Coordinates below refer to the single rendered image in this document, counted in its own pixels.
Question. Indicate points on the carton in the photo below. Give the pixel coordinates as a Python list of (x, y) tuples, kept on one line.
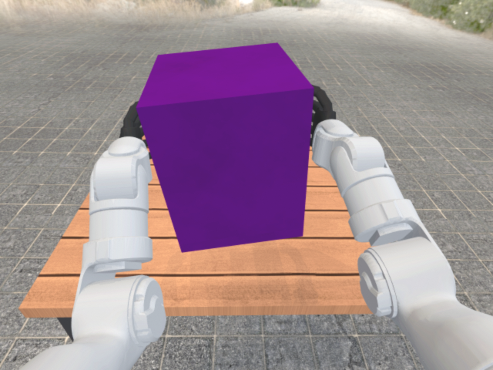
[(229, 134)]

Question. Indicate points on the right robot hand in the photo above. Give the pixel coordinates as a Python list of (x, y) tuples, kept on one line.
[(323, 109)]

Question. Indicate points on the left robot hand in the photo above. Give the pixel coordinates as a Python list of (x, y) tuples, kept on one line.
[(131, 124)]

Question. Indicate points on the left robot forearm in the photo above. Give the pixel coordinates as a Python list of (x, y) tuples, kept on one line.
[(118, 210)]

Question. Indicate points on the right robot forearm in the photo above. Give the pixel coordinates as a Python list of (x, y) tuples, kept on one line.
[(379, 214)]

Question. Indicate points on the table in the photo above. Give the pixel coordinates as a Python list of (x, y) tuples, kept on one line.
[(309, 275)]

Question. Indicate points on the left robot upper arm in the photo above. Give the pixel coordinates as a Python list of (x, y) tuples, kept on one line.
[(113, 322)]

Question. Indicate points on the right robot upper arm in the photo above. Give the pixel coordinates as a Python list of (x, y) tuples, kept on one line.
[(409, 282)]

